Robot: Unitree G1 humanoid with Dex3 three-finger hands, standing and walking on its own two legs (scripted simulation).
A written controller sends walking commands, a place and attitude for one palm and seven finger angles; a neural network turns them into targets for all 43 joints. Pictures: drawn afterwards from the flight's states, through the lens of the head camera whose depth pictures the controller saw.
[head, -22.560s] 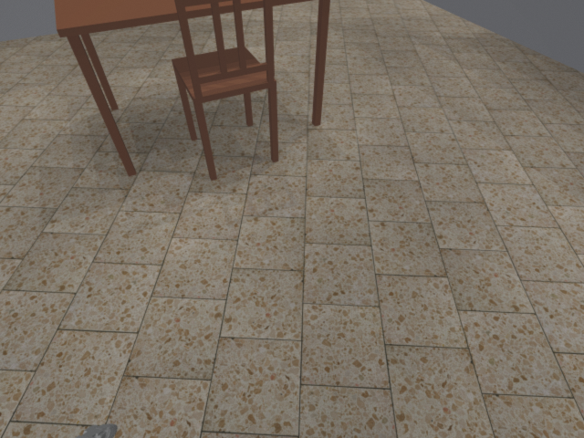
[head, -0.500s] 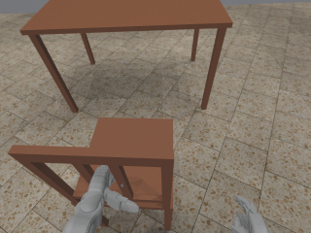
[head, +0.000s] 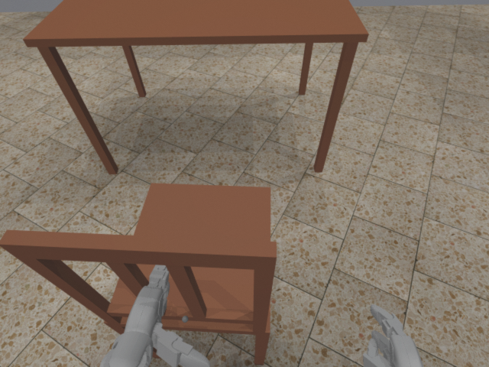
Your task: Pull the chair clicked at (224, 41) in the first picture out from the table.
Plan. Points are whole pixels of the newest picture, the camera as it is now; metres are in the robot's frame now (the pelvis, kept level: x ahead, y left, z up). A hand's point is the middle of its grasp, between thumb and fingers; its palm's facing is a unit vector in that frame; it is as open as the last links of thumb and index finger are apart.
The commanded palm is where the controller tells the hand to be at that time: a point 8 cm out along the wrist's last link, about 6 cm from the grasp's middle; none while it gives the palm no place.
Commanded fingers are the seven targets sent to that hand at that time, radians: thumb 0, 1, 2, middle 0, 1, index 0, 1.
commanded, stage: draw the fingers out of the gap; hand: left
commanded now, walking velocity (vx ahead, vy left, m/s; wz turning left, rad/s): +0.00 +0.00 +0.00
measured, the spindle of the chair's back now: (141, 288) +0.27 +0.19 -0.04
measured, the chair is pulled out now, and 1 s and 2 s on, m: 0.67 0.67 0.67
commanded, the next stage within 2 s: draw the hand back to the body in 0.54 s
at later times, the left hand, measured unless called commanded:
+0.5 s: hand out of the picture +0.14 +0.11 -0.02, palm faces -0.07 -0.99 -0.14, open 17.5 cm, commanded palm +0.11 +0.15 +0.00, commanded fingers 0.00 -0.55 0.20 0.00 0.00 0.00 0.00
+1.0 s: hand out of the picture +0.14 +0.14 +0.05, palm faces +0.01 -1.00 -0.06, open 17.5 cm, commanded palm +0.09 +0.20 +0.07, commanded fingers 0.00 -0.55 0.20 0.00 0.00 0.00 0.00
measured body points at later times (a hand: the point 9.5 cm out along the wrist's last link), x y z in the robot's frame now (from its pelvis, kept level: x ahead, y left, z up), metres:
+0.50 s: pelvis +0.00 +0.01 -0.02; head +0.02 +0.00 +0.43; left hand +0.14 +0.16 -0.01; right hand +0.18 -0.22 -0.08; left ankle -0.04 +0.13 -0.69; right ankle +0.01 -0.13 -0.69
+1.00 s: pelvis -0.02 +0.01 -0.04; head +0.02 +0.00 +0.41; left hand +0.13 +0.19 +0.06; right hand +0.18 -0.21 -0.11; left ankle -0.04 +0.13 -0.69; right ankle +0.01 -0.13 -0.69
